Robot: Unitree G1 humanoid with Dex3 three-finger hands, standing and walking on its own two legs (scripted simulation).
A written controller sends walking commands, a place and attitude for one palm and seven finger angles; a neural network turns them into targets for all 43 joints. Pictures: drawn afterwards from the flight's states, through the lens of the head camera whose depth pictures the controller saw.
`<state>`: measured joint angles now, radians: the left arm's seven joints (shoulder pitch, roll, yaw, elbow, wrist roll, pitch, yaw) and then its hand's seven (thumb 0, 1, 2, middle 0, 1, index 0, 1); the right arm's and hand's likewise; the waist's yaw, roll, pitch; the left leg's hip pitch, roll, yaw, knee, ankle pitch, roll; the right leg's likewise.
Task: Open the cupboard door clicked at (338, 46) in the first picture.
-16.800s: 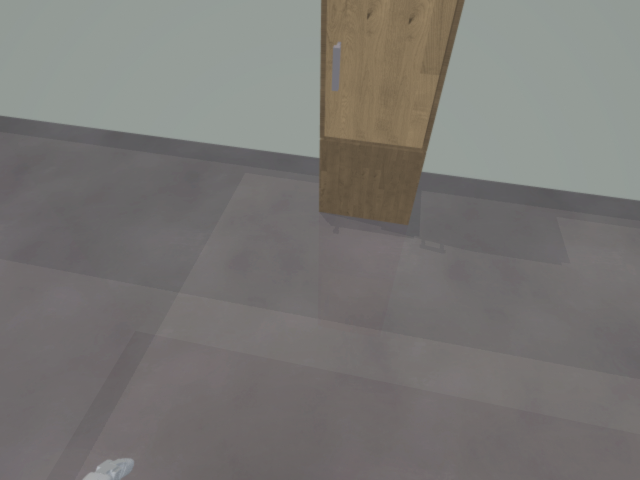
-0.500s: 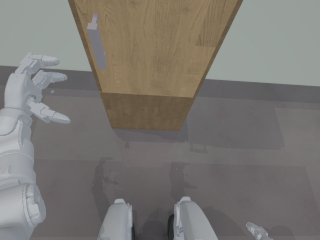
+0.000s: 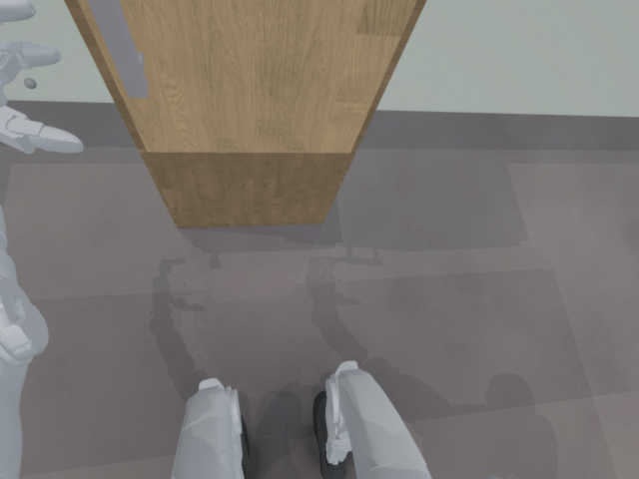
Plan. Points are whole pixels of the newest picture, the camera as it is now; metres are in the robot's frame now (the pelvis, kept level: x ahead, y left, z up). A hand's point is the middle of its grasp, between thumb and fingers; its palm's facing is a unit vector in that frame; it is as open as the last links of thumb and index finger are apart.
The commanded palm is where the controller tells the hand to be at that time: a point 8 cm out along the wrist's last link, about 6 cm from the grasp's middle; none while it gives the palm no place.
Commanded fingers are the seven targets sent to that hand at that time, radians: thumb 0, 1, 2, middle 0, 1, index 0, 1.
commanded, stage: move the hooked fingers beside the handle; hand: left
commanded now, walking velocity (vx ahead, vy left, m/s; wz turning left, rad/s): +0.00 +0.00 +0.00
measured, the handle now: (122, 32) +0.61 +0.17 +0.07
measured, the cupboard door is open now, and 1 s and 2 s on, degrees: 0 0 0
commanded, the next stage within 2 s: slide the fingers in behind the handle in 0.86 s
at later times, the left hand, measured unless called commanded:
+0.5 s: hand (24, 74) +0.54 +0.26 +0.07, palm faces +0.00 -1.00 -0.01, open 14.0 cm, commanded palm +0.53 +0.27 +0.06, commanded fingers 0.00 -0.50 0.30 -0.30 -1.20 -0.30 -1.20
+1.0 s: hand (43, 77) +0.54 +0.24 +0.07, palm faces -0.01 -1.00 -0.02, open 14.0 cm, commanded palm +0.53 +0.26 +0.06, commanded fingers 0.00 -0.50 0.30 -0.30 -1.20 -0.30 -1.20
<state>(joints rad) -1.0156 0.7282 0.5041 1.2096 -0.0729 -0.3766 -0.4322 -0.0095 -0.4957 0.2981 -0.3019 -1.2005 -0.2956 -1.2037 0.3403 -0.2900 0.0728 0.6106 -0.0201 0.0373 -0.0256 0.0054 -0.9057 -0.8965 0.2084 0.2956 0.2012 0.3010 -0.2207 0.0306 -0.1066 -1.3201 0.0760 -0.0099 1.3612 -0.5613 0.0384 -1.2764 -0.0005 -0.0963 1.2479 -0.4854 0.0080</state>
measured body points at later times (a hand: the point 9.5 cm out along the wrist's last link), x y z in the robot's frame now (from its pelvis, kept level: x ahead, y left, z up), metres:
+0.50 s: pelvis +0.01 +0.01 +0.01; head +0.19 +0.06 +0.42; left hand +0.53 +0.31 +0.07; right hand +0.02 -0.25 -0.08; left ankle +0.03 +0.10 -0.61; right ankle +0.05 -0.13 -0.60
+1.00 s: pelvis +0.01 +0.00 +0.01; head +0.20 +0.04 +0.42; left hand +0.54 +0.30 +0.07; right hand +0.02 -0.26 -0.09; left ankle +0.03 +0.10 -0.60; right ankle +0.05 -0.13 -0.60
